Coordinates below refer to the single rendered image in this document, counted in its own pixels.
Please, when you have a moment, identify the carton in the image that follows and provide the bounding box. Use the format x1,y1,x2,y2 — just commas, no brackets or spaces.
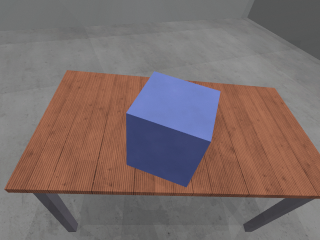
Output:
126,71,221,187

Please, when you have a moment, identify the table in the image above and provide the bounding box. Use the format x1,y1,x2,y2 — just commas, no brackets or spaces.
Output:
4,70,320,232

